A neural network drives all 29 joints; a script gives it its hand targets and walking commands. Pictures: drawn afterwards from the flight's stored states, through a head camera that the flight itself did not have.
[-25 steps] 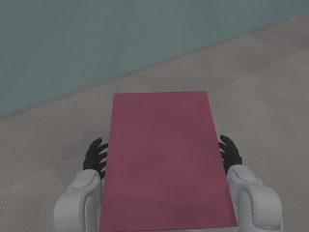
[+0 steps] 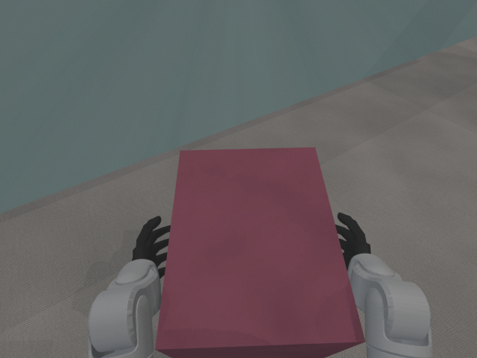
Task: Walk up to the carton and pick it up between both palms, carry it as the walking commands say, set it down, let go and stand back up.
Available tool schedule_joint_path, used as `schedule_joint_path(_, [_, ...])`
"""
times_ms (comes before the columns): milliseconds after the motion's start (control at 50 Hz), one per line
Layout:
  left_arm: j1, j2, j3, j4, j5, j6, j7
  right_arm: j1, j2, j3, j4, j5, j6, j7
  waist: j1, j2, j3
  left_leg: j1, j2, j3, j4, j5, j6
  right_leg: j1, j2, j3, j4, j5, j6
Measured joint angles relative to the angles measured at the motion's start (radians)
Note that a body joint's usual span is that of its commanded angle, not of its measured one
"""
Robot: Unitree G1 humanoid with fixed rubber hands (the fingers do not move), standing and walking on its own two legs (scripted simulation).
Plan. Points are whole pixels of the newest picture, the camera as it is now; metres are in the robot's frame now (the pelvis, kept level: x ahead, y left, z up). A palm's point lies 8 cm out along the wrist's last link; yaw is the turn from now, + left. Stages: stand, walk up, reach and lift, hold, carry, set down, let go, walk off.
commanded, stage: carry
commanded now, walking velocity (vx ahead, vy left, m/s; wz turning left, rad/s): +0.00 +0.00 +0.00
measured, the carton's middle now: (250, 263) +0.28 +0.01 +0.02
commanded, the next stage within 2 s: none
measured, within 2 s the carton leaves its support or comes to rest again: neither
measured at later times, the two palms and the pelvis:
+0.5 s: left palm (166, 271) +0.23 +0.13 +0.09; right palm (377, 268) +0.24 -0.18 +0.09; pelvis -0.01 -0.03 +0.00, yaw +1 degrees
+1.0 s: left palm (217, 230) +0.32 +0.06 +0.06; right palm (393, 240) +0.31 -0.25 +0.05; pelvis +0.05 -0.08 -0.01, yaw +0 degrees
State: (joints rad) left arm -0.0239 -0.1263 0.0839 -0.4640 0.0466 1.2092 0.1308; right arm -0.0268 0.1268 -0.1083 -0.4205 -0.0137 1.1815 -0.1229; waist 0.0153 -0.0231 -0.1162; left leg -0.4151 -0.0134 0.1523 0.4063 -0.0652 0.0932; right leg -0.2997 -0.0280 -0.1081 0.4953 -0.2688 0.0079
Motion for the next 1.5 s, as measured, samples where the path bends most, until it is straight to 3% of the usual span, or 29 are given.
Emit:
schedule_joint_path(120, [-0.003,0.0,-0.003,-0.001,-0.016,-0.001,0.004,0.025,0.001,0.004,-0.029,-0.008,-0.004,0.002,0.013,0.055,0.025,0.003,-0.006,-0.006,-0.03,0.018,-0.01,-0.005,-0.003,-0.007,-0.002,-0.03,-0.008])
schedule_joint_path(240, [-0.013,0.0,0.001,-0.003,-0.037,-0.022,0.002,0.022,0.001,0.008,-0.068,-0.024,0.002,0.0,0.004,0.087,0.043,0.016,-0.004,-0.017,-0.058,0.042,-0.035,0.011,0.002,-0.018,-0.03,-0.008,-0.014])
schedule_joint_path(400, [0.003,0.0,0.009,0.006,-0.029,-0.024,-0.003,0.012,0.0,0.016,-0.04,-0.026,0.007,0.0,-0.004,0.057,0.024,0.021,0.01,-0.032,-0.036,0.027,-0.067,0.024,0.015,-0.031,-0.022,0.0,-0.027])
schedule_joint_path(520, [-0.007,0.0,0.013,0.019,-0.02,-0.019,-0.004,0.002,0.0,0.012,-0.011,-0.025,0.0,0.002,-0.004,0.034,0.012,-0.006,0.023,-0.039,0.021,-0.029,-0.061,0.006,0.026,-0.034,0.007,0.006,-0.043])
schedule_joint_path(660, [-0.006,0.0,0.006,0.048,-0.014,-0.035,-0.005,0.009,0.0,0.004,0.012,-0.022,-0.017,0.003,-0.014,0.05,0.011,-0.018,0.052,-0.044,0.068,-0.025,-0.068,0.005,0.053,-0.036,0.034,-0.02,-0.074])
schedule_joint_path(1000, [-0.066,-0.001,0.036,0.186,0.008,-0.146,-0.028,-0.048,0.0,-0.017,0.151,-0.041,-0.13,0.017,-0.026,0.018,0.04,0.003,0.089,-0.039,0.16,-0.145,-0.116,0.047,0.086,-0.019,0.064,-0.11,-0.112])
schedule_joint_path(1220, [-0.049,0.0,0.033,0.163,-0.003,-0.2,-0.034,-0.034,-0.001,-0.004,0.125,-0.038,-0.179,0.016,-0.017,0.008,0.077,0.015,0.092,-0.028,0.166,-0.187,-0.126,0.06,0.087,-0.004,0.058,-0.139,-0.116])
schedule_joint_path(1500, [-0.023,0.0,0.026,0.161,-0.005,-0.242,-0.042,-0.008,-0.001,0.009,0.119,-0.041,-0.217,0.018,-0.016,0.005,0.041,0.05,0.079,-0.013,0.158,-0.219,-0.12,0.08,0.072,0.008,0.074,-0.153,-0.084])
